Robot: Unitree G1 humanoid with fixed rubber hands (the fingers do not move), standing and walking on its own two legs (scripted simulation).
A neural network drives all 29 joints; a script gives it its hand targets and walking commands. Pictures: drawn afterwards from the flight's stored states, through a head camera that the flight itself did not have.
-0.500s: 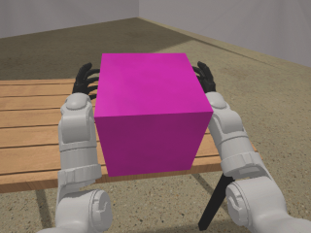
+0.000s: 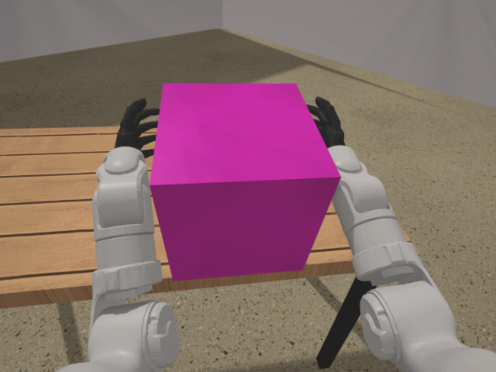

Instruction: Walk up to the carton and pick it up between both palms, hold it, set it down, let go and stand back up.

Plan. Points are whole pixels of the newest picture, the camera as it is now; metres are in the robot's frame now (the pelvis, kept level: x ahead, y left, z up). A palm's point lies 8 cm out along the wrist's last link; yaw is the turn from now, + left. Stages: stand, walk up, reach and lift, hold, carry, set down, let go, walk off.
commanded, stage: hold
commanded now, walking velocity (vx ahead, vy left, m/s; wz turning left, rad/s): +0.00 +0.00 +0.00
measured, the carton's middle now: (235, 180) +0.34 +0.01 +0.19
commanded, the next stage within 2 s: none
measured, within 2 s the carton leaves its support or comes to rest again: neither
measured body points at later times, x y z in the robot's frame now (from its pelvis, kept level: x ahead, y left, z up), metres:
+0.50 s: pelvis +0.00 +0.00 +0.00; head -0.07 +0.03 +0.44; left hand +0.37 +0.16 +0.23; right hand +0.38 -0.14 +0.23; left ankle +0.03 +0.13 -0.75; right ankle -0.01 -0.11 -0.75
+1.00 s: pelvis +0.00 +0.00 +0.00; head -0.07 +0.03 +0.44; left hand +0.37 +0.17 +0.23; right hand +0.38 -0.14 +0.23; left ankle +0.03 +0.13 -0.75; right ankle -0.01 -0.11 -0.75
